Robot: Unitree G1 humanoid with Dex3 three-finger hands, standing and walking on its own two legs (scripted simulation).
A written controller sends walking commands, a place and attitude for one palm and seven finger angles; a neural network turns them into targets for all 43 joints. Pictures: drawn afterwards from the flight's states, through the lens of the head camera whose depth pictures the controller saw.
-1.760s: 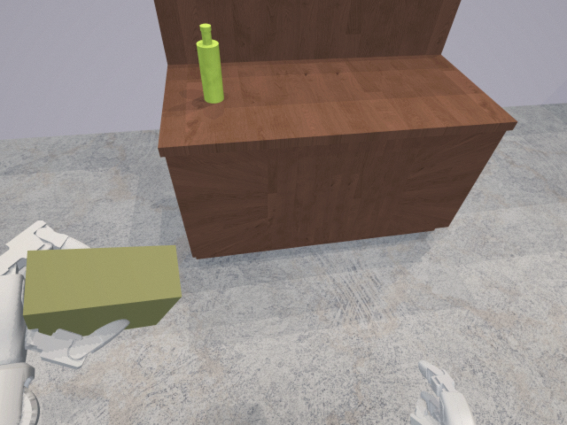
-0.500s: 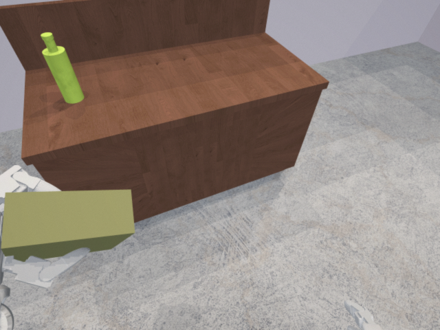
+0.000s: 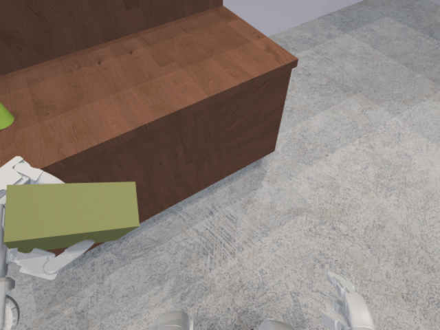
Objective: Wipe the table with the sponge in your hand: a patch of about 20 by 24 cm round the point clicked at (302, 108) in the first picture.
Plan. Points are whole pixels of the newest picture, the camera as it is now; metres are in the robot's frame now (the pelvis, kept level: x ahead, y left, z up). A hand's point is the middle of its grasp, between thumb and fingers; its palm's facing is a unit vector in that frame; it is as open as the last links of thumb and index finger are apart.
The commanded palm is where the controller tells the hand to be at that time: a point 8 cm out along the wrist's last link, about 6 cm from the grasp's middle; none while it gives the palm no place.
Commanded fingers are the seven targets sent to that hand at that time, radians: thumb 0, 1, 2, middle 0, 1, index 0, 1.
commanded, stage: turn to face it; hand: left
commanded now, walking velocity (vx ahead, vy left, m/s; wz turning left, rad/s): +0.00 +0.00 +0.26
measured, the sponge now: (92, 217) +0.25 +0.18 +0.15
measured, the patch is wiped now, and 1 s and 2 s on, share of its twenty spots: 0.00 0.00 0.00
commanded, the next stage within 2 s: take the last steps up to it in 0.04 s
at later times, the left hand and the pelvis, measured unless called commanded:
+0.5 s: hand (44, 206) +0.24 +0.23 +0.18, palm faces +0.48 -0.78 -0.39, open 10.0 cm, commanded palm +0.19 +0.27 +0.19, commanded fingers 0.00 0.10 1.30 -1.20 -1.60 -1.20 -1.60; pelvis +0.06 -0.03 +0.01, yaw +7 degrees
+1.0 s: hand (50, 167) +0.30 +0.24 +0.18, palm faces +0.51 -0.72 -0.48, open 10.0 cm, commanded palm +0.25 +0.27 +0.19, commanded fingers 0.00 0.10 1.30 -1.20 -1.60 -1.20 -1.60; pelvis +0.12 -0.03 +0.00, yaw +7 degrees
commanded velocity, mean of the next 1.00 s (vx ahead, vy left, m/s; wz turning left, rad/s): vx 0.26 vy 0.06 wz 0.10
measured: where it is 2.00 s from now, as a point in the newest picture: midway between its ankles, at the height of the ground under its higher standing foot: (228, 288)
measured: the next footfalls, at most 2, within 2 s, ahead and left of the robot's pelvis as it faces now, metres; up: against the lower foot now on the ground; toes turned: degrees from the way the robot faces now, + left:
left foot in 0.14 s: +0.10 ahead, +0.12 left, +0.00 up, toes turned +8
left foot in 0.66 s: +0.15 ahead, +0.12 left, +0.00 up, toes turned +17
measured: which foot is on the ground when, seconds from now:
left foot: up 0.00-0.12, down 0.14-0.38, up 0.40-0.64, down 0.66-1.00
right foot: down 0.00-0.68, up 0.70-0.96, down 0.98-1.00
